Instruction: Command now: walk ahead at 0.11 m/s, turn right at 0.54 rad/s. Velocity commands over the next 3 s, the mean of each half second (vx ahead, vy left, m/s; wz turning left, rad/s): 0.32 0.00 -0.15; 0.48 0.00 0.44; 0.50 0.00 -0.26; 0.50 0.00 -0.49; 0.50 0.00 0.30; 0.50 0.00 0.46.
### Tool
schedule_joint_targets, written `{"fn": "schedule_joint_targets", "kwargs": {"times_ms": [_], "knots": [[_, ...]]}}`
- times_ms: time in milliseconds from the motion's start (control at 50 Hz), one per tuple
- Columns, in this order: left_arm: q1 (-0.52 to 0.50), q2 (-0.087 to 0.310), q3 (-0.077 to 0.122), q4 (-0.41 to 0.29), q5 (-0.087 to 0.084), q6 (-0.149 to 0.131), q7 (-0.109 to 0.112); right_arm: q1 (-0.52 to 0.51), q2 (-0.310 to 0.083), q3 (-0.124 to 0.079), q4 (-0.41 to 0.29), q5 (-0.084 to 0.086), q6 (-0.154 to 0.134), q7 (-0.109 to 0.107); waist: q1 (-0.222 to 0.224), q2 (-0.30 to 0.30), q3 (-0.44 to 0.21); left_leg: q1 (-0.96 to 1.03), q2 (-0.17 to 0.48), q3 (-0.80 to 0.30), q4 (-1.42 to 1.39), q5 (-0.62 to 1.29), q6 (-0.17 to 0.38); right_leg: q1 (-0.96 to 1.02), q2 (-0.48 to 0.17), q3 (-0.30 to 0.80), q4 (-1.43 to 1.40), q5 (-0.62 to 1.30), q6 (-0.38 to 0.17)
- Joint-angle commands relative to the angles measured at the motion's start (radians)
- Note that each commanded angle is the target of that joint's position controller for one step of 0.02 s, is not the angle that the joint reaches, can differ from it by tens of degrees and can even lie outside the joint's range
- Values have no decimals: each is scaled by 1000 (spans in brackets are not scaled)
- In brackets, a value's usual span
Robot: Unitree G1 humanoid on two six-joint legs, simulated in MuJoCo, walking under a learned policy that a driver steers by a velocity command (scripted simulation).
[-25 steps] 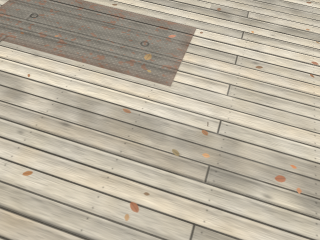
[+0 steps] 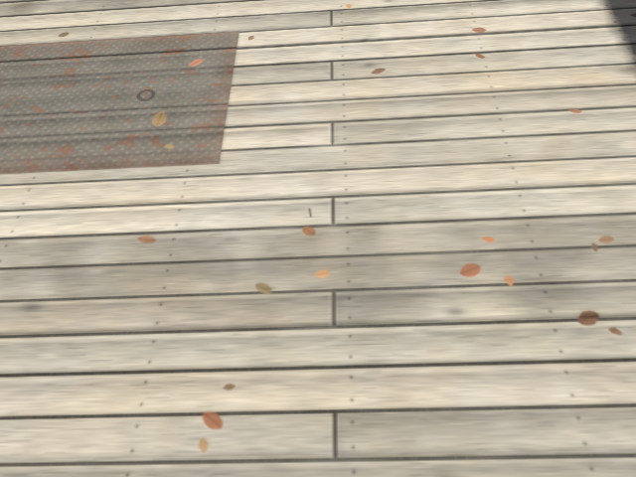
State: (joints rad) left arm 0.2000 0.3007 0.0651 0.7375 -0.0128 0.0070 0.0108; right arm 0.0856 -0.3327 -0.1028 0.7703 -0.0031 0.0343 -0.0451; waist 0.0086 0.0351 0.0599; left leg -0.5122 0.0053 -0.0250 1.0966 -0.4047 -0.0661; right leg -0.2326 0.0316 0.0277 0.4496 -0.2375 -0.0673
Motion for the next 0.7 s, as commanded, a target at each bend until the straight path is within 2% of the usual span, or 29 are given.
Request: {"fn": "schedule_joint_targets", "kwargs": {"times_ms": [20, 40, 60, 140, 180, 240, 280, 320, 360, 380, 400, 420, 440, 460, 480, 500, 520, 540, 580, 620, 660, 700], "knots": [[24, 150, 37, -61, -11, -17, 16, -30, -75, -19, -63, 10, -30, 8, 14, -144, -127, -147, 17, -44, -84, 114, -7, 223, -225, 314, -206, -26, -161], [36, 155, 37, -58, -9, -21, 18, -59, -76, -18, -70, 13, -38, 11, 27, -160, -93, -165, 16, -48, -150, 131, -7, 220, -227, 351, -241, -162, -162], [40, 163, 38, -56, -6, -24, 20, -80, -77, -18, -77, 15, -48, 14, 33, -176, -66, -171, 14, -53, -215, 144, -9, 215, -230, 374, -261, -213, -162], [49, 192, 47, -54, -3, -34, 22, -104, -65, -11, -77, 13, -93, 34, 49, -183, -48, -96, 3, -60, -417, 191, -17, 178, -215, 382, -258, -191, -159], [49, 178, 39, -47, 0, -39, 17, -78, -55, -2, -60, 15, -110, 48, 56, -193, -60, -35, 14, -33, -481, 219, -12, 156, -216, 348, -250, -165, -155], [75, 180, 33, -29, 3, -49, 3, -100, -53, 11, -64, 23, -128, 62, 84, -185, -36, 23, 24, 1, -525, 218, 16, 114, -234, 346, -251, -189, -156], [87, 182, 31, -19, 4, -53, -4, -104, -61, 16, -69, 32, -136, 67, 87, -180, -16, 33, 30, 12, -548, 201, 51, 116, -253, 351, -250, -197, -158], [89, 178, 29, -11, 2, -54, -8, -75, -67, 21, -63, 36, -144, 74, 67, -168, -7, 79, 27, 27, -580, 201, 88, 112, -262, 333, -234, -172, -151], [82, 164, 23, -7, 2, -52, -12, 11, -71, 20, -32, 33, -144, 76, 14, -145, -26, 217, 3, 52, -622, 220, 119, 68, -238, 278, -176, -98, -127], [73, 145, 16, -9, 8, -54, -11, 97, -89, 11, -7, 34, -143, 71, -30, -131, -57, 330, -5, 36, -629, 202, 140, 28, -207, 234, -92, 9, -104], [48, 100, 0, -25, 18, -60, -9, 220, -140, -4, 18, 34, -144, 66, -84, -26, -118, 478, 93, -119, -687, 160, 192, -51, -129, 127, 149, 118, -53], [45, 73, -8, -86, 20, -83, -4, 323, -266, -35, 38, 30, -141, 71, -84, 247, -170, 701, 280, -538, -805, 36, 350, -351, 21, -21, 480, -56, 36], [7, 129, 3, -98, 6, -103, 0, 346, -197, -17, 39, 31, -144, 82, -107, 209, -142, 736, 341, -733, -889, -115, 397, -531, 21, 55, 635, -307, 50], [-9, 158, 12, -101, -14, -118, -9, 297, -147, 0, 25, 27, -147, 83, -86, 138, -62, 697, 328, -656, -887, -140, 373, -607, -37, 84, 701, -245, 33], [-25, 143, 8, -94, -12, -127, -16, 267, -118, 9, 6, 18, -144, 81, -79, 87, -41, 656, 279, -563, -891, -85, 351, -605, -65, 75, 698, -169, 27], [-47, 136, 8, -101, 6, -134, -21, 247, -102, 15, -4, 17, -137, 78, -71, 45, -14, 613, 251, -501, -899, 9, 339, -605, -85, 65, 648, -111, 32], [-58, 131, 12, -105, 21, -135, -24, 235, -90, 23, -13, 15, -132, 72, -55, 38, -14, 570, 221, -441, -906, 108, 323, -562, -102, 62, 587, -60, 41], [-61, 117, 11, -110, 27, -134, -28, 234, -86, 25, -17, 17, -125, 65, -45, 52, -18, 536, 193, -400, -916, 182, 316, -522, -100, 50, 533, -28, 57], [-81, 89, 6, -121, 28, -128, -30, 242, -105, 20, -23, 22, -117, 49, -40, 60, -22, 487, 162, -333, -924, 321, 316, -484, -80, 18, 437, 28, 95], [-143, 61, -5, -142, 24, -126, -28, 253, -125, 12, -24, 24, -110, 33, -51, 46, -9, 414, 126, -273, -921, 398, 297, -422, -57, 4, 288, 127, 122], [-214, 40, -13, -162, 18, -128, -32, 282, -132, 8, -19, 26, -103, 24, -74, 58, -2, 348, 98, -241, -907, 415, 273, -335, -26, -4, 156, 238, 134], [-266, 44, -12, -177, 8, -131, -38, 328, -131, 7, -9, 31, -97, 19, -93, 59, -1, 327, 110, -266, -895, 398, 263, -273, -6, 0, 90, 306, 134]]}}
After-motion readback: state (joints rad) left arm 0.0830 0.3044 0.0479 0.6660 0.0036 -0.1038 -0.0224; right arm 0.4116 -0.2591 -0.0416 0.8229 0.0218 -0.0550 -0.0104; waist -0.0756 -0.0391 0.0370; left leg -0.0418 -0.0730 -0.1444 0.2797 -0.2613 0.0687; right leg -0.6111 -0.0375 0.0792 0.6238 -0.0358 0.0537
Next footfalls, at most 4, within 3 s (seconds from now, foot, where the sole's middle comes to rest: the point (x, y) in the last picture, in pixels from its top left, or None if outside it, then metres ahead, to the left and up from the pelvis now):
0.40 left None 0.19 0.14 -0.78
0.84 right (391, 442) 0.52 -0.05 -0.78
1.30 left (252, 365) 0.70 0.25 -0.78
1.80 right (363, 262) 0.97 -0.02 -0.78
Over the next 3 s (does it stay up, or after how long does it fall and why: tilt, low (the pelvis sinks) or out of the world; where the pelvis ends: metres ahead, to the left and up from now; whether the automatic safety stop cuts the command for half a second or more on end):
stays up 1.51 0.02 0.00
